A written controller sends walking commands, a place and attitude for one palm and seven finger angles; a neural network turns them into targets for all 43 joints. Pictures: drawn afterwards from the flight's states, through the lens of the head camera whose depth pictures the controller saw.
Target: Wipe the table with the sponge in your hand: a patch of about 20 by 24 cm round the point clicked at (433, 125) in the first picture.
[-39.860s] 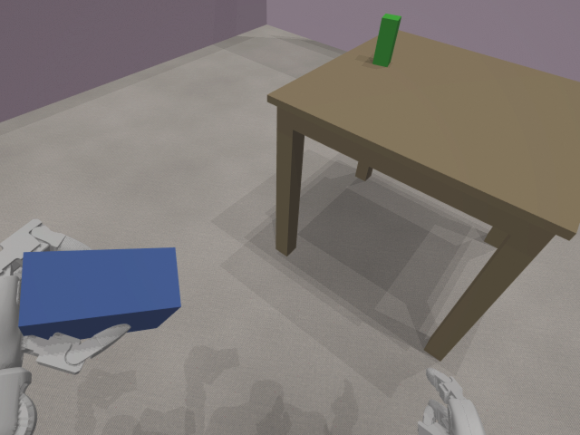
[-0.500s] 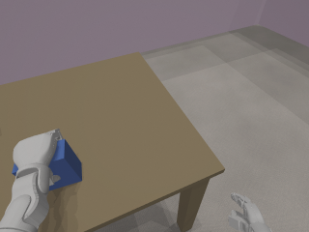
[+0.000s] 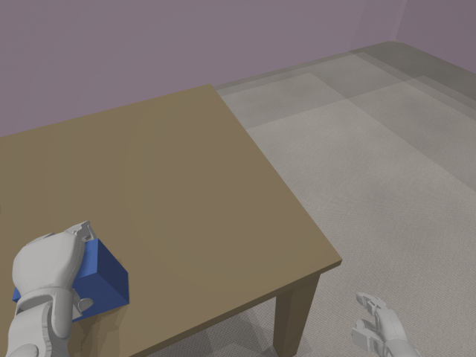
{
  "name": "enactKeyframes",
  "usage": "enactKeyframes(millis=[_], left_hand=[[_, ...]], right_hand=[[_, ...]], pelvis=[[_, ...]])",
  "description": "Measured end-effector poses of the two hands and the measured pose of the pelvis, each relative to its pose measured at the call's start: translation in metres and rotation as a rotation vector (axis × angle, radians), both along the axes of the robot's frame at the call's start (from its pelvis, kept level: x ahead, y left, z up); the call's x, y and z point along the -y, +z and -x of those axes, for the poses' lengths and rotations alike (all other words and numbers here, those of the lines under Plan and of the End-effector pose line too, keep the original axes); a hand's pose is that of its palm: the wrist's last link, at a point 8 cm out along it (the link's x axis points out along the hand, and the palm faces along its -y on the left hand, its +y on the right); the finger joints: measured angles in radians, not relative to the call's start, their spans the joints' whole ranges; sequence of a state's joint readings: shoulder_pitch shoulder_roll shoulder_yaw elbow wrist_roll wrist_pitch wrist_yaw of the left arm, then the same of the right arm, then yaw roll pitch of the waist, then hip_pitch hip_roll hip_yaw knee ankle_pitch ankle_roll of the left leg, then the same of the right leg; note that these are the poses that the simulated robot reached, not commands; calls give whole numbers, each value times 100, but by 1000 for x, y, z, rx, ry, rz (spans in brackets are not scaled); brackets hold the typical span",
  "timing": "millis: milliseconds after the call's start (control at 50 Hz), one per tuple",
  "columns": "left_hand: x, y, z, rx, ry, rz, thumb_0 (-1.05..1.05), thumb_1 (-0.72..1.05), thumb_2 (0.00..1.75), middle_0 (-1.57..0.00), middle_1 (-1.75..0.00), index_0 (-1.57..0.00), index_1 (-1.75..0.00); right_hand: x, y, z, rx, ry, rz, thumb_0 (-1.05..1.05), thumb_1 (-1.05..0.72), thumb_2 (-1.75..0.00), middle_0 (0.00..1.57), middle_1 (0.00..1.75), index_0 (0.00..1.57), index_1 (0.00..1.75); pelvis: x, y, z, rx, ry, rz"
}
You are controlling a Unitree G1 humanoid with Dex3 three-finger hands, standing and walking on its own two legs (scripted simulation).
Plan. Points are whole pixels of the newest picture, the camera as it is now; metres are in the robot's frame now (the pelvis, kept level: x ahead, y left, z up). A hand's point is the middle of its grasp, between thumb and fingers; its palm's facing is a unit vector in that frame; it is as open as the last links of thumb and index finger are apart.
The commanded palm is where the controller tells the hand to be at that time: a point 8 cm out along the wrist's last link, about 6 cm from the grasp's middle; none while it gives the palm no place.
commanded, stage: lift the sponge slowly off the table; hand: left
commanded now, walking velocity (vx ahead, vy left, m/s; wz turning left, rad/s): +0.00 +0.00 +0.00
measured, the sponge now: (85, 289) +0.21 +0.30 +0.01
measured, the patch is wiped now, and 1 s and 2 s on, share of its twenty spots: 1.00 1.00 1.00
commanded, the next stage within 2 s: none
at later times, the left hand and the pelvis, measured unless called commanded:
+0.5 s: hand (71, 282) +0.19 +0.29 +0.07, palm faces +0.02 -0.13 -0.99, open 10.0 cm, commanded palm +0.16 +0.28 +0.13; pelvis -0.01 +0.00 +0.00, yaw +0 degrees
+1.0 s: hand (67, 276) +0.19 +0.28 +0.10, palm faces +0.06 -0.11 -0.99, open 10.0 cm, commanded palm +0.16 +0.28 +0.16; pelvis -0.01 -0.02 +0.00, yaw +0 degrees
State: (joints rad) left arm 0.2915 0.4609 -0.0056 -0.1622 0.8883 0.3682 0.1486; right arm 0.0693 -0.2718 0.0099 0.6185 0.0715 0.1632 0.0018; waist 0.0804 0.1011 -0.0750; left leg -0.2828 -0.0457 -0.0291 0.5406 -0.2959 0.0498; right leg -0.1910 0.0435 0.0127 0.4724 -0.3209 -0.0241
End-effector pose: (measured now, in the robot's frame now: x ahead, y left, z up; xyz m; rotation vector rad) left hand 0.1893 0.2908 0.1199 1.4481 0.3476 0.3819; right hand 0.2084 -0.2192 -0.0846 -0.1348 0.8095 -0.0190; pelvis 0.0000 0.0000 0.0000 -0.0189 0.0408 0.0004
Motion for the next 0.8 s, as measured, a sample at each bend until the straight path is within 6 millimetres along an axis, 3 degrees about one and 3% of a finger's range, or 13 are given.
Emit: enactKeyframes(millis=[180, 400, 680, 800], left_hand=[[5, 0, 13, 14, 21, 21, 1, -48, 107, -67, -138, -70, -139], [4, 3, 9, -20, 18, 34, 0, -48, 107, -68, -137, -71, -138], [15, 8, 20, -20, -8, 56, -1, -49, 107, -70, -135, -73, -136], [20, 18, 16, 11, -16, 44, -1, -50, 107, -70, -135, -74, -136]], right_hand=[[-5, 4, -4, 19, 16, 1, 1, -91, -90, 20, 30, 19, 30], [-7, 11, -7, 48, 29, 18, 1, -91, -90, 20, 30, 20, 30], [-8, 8, -7, 41, 50, 27, 1, -91, -90, 20, 30, 20, 30], [-10, 10, -10, 53, 61, 18, 1, -91, -90, 20, 30, 20, 30]], pelvis=[[1, 0, 4, 16, 0, -2], [3, 1, 9, 37, 2, -4], [5, 2, 11, 57, 7, -6], [10, 3, 12, 67, 7, -9]])
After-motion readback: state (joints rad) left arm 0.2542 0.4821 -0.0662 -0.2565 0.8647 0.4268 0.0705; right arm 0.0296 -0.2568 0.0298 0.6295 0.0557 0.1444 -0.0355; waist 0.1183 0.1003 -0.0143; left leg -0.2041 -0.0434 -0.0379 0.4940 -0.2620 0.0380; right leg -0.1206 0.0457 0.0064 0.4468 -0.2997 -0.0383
